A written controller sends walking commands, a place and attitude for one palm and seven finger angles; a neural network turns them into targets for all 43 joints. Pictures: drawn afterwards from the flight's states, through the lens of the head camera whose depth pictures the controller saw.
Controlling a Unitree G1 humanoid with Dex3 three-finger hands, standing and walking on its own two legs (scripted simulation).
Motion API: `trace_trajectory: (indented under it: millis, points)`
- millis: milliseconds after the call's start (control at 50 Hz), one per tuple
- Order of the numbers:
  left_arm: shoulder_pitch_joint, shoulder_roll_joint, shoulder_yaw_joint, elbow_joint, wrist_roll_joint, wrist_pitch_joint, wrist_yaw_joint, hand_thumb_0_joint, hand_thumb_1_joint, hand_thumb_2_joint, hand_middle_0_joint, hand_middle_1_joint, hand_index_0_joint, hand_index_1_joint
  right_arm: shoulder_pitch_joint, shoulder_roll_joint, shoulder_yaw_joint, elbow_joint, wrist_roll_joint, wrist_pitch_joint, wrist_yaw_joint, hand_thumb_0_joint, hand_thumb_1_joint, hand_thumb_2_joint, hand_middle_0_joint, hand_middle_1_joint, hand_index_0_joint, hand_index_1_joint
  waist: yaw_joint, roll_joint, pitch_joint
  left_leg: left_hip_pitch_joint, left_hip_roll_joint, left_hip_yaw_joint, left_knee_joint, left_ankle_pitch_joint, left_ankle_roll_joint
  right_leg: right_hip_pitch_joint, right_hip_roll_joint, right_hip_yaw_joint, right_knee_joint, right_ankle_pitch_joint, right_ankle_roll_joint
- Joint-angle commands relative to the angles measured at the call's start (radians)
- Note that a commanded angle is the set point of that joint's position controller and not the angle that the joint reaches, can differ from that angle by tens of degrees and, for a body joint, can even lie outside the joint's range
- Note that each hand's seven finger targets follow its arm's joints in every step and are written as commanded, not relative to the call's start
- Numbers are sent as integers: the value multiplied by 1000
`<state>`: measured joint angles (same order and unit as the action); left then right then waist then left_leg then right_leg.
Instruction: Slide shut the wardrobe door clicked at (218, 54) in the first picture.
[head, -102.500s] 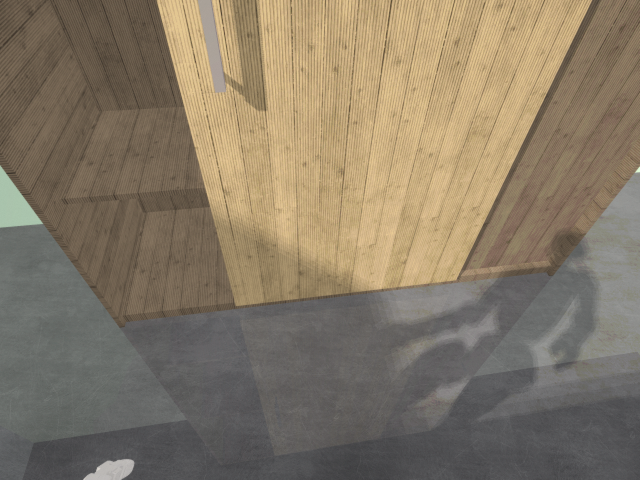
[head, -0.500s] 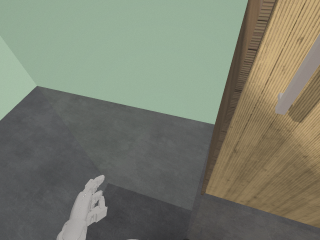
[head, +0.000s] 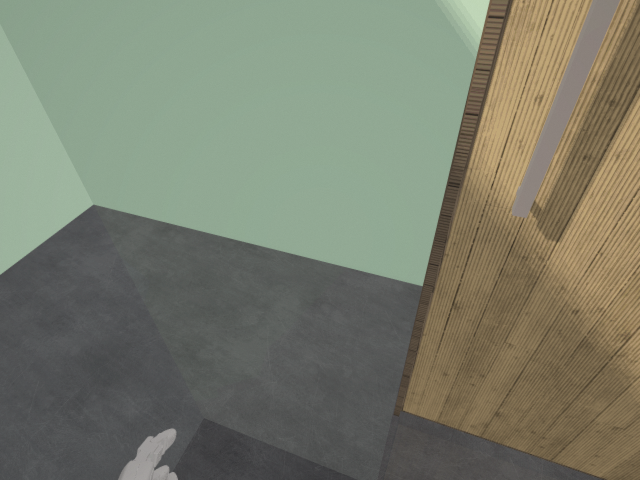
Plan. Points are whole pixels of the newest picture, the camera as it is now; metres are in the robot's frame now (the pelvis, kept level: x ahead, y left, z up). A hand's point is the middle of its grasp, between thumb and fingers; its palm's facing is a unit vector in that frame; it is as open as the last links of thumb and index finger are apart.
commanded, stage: stop stepping back and stand still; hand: right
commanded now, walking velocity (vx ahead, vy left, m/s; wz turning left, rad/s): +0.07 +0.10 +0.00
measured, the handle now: (561, 99) +0.51 -0.25 +0.28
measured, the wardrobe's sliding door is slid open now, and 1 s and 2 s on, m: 0.00 0.00 0.00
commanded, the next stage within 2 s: let the arm hang, fingers relaxed in 0.30 s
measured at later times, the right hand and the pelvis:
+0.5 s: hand (600, 413) +0.22 -0.28 +0.05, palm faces +0.24 +0.87 -0.44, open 7.4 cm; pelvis +0.00 -0.03 +0.00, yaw +0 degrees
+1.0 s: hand out of the picture -0.03 -0.25 -0.16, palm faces +0.00 +0.96 -0.28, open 7.3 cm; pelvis -0.01 -0.03 +0.01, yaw -1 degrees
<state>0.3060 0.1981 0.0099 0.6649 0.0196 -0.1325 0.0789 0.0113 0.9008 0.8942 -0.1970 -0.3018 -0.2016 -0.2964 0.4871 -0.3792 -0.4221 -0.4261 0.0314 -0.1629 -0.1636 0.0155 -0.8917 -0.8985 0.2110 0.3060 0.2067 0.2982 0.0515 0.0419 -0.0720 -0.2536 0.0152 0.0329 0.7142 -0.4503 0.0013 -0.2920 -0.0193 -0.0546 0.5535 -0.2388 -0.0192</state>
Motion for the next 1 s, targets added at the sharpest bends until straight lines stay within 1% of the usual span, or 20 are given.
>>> trace_trajectory:
  millis: [0,40,80,100,140,200,240,280,320,360,380,400,420,480,500,540,600,720,800,980]
  points:
    - [-139,135,28,-189,-8,-48,-8,0,900,900,-200,-300,-200,-300,33,-180,-116,-235,-2,-87,-13,0,-900,-900,200,300,200,300,-49,-226,23,173,-11,47,-248,81,21,-185,-145,153,-257,-272,-42]
    - [-124,133,34,-203,-1,-22,-9,0,900,900,-200,-300,-200,-300,38,-185,-126,-191,2,-80,-9,0,-900,-900,200,300,200,300,-33,-136,36,156,57,-71,-332,0,75,-243,-69,86,-108,-306,-9]
    - [-123,133,47,-192,-9,-6,-12,0,900,900,-200,-300,-200,-300,38,-187,-125,-151,8,-66,-3,0,-900,-900,200,300,200,300,-48,125,55,-45,239,-398,-513,-279,178,-189,2,34,231,-204,15]
    - [-126,128,41,-188,-14,-5,-12,0,900,900,-200,-300,-200,-300,8,-182,-108,-143,10,-61,-6,0,-900,-900,200,300,200,300,-49,176,91,-78,286,-439,-539,-230,206,-195,-3,44,340,-166,15]
    - [-130,118,22,-176,-14,-14,-11,0,900,900,-200,-300,-200,-300,-71,-178,-95,-135,6,-69,-10,0,-900,-900,200,300,200,300,-39,113,94,-62,268,-308,-456,-18,190,-159,-40,66,252,-171,5]
    - [-151,118,14,-164,-9,-25,9,0,900,900,-200,-300,-200,-300,-154,-180,-70,-165,-2,-76,-17,0,-900,-900,200,300,200,300,-35,-20,55,-113,136,-120,-322,54,83,91,-24,26,-68,-22,-5]
    - [-171,145,28,-185,-15,-39,13,0,900,900,-200,-300,-200,-300,-161,-178,-65,-220,-6,-90,-18,0,-900,-900,200,300,200,300,-60,-129,40,-89,45,-75,-237,139,23,93,-130,169,-155,28,-47]
    - [-171,135,17,-181,-13,-44,10,0,900,900,-200,-300,-200,-300,-165,-178,-72,-243,-8,-95,-8,0,-900,-900,200,300,200,300,-50,-240,66,-27,7,-21,-173,112,-6,-20,-172,275,-280,-144,-57]
    - [-169,122,11,-184,-7,-51,8,0,900,900,-200,-300,-200,-300,-160,-179,-79,-250,-21,-105,-14,0,-900,-900,200,300,200,300,-59,-230,77,45,8,-10,-154,169,-8,-79,-202,293,-312,-137,-72]
    - [-153,121,15,-187,-10,-56,2,0,900,900,-200,-300,-200,-300,-96,-167,-85,-229,-18,-104,-16,0,-900,-900,200,300,200,300,-62,-181,12,104,19,-15,-229,266,-2,-42,-150,195,-229,15,-47]
    - [-184,265,74,55,-22,-91,-88,0,900,900,-200,-300,-200,-300,-8,37,335,555,-66,37,114,0,-900,-900,200,300,200,300,-14,-94,-6,-4,73,-15,-157,509,6,24,-98,98,-3,325,-20]
    - [-123,236,70,41,-22,4,-90,0,900,900,-200,-300,-200,-300,-40,42,304,581,-64,134,148,0,-900,-900,200,300,200,300,-34,-97,-54,1,120,-66,-172,535,11,27,-104,66,12,351,0]
    - [-104,190,56,30,-14,37,-86,0,900,900,-200,-300,-200,-300,-65,55,315,613,-63,150,153,0,-900,-900,200,300,200,300,-37,-38,-75,1,117,-55,-165,547,19,25,-98,72,30,334,-3]
    - [-122,210,39,28,-2,79,-83,0,900,900,-200,-300,-200,-300,-169,3,336,752,-64,155,160,0,-900,-900,200,300,200,300,-38,130,-42,10,112,-45,-167,483,32,-10,-95,117,17,300,-22]
    - [-129,219,36,35,0,88,-82,0,900,900,-200,-300,-200,-300,-191,-10,342,806,-61,155,160,0,-900,-900,200,300,200,300,-40,140,-28,3,120,-52,-181,449,36,-9,-91,125,6,281,-27]
    - [-145,228,33,72,9,101,-82,0,900,900,-200,-300,-200,-300,-238,-24,355,929,-60,157,158,0,-900,-900,200,300,200,300,-43,89,-14,13,106,-61,-193,391,36,5,-89,142,-39,285,-29]
    - [-159,208,14,133,11,117,-82,0,900,900,-200,-300,-200,-300,-262,-9,379,1104,-53,166,151,0,-900,-900,200,300,200,300,-53,-80,23,57,79,-61,-238,259,19,-12,-94,158,-134,205,-28]
    - [-106,160,17,252,10,132,-67,0,900,900,-200,-300,-200,-300,-226,27,375,1330,-52,159,149,0,-900,-900,200,300,200,300,-49,-193,51,64,87,-72,-351,178,41,8,-75,146,-203,-61,-22]
    - [-64,181,25,311,3,130,-60,0,900,900,-200,-300,-200,-300,-232,8,381,1414,-47,152,151,0,-900,-900,200,300,200,300,-45,-103,47,78,89,-64,-380,191,46,39,-89,156,-214,-40,-23]
    - [-45,205,31,393,-3,127,-56,0,900,900,-200,-300,-200,-300,-236,-16,387,1519,-46,152,147,0,-900,-900,200,300,200,300,-52,-48,115,58,91,-56,-402,169,42,51,-103,164,-261,-62,-30]
